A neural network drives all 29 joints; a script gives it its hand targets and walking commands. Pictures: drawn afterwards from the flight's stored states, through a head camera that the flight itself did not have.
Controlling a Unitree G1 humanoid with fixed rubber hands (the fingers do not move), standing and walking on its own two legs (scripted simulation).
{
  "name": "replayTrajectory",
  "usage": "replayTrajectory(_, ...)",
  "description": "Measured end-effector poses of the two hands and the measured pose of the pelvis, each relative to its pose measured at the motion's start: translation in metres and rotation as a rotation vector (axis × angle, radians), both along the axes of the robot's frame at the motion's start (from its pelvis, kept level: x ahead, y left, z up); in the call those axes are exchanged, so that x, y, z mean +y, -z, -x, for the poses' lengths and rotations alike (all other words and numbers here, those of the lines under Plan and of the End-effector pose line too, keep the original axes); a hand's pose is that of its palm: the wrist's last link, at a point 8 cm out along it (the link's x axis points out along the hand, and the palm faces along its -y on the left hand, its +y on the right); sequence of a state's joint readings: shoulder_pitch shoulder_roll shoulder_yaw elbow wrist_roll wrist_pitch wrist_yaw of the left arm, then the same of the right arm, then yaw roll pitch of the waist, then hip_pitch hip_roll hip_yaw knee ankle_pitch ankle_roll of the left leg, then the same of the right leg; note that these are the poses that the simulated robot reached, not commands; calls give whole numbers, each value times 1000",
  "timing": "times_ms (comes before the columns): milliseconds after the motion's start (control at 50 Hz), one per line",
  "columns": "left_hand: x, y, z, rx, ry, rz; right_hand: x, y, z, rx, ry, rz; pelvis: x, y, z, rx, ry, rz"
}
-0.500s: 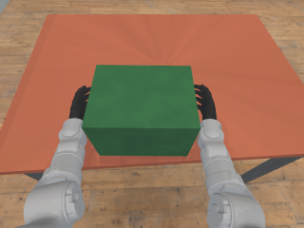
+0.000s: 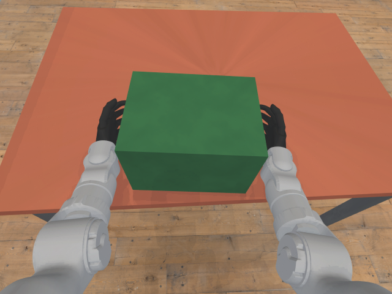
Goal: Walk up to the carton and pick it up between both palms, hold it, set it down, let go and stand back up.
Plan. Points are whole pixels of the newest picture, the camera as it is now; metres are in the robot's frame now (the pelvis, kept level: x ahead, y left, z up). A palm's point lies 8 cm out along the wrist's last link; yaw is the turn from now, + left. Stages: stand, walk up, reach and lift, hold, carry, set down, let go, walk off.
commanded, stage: set down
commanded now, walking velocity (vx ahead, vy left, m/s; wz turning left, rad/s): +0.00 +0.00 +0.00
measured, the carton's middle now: (191, 135) +0.45 +0.02 +0.02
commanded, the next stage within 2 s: none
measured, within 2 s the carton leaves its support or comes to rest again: neither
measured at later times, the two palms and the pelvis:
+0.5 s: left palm (103, 139) +0.42 +0.20 +0.03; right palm (286, 136) +0.42 -0.18 +0.05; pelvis -0.01 +0.01 -0.01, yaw -1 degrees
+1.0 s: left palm (86, 170) +0.35 +0.22 +0.04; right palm (308, 181) +0.33 -0.21 +0.04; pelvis -0.05 +0.01 -0.01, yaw -1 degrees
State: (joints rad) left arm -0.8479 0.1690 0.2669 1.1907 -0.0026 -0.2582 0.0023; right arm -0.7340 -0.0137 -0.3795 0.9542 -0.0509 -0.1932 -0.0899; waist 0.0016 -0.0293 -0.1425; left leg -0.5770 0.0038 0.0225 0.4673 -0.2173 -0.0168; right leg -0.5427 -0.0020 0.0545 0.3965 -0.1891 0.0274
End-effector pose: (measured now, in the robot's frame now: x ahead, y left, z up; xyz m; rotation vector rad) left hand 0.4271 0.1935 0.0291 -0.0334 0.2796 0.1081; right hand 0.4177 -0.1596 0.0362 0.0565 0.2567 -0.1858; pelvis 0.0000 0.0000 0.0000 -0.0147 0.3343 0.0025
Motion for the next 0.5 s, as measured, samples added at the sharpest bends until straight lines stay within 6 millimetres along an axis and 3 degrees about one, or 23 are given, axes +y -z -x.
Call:
replayTrajectory(200, 2, 10, 0, 35, 5, 3, 1, 6, -2, 35, 11, -17, 9, 4, 7, 52, 1, 12)
replayTrajectory(320, 3, 15, 1, 71, 3, 1, -4, -6, -9, 8, 20, -30, 11, 6, 9, 65, 4, 21)
replayTrajectory(500, 10, 3, 4, 41, 2, 3, -22, -18, -7, -11, 8, 5, 11, 6, 12, 59, 6, 25)
